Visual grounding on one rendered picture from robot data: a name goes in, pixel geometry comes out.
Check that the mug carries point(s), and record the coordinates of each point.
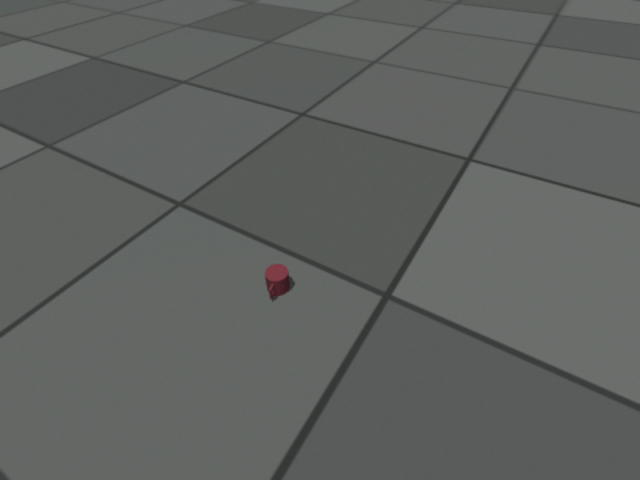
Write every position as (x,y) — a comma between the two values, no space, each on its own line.
(277,280)

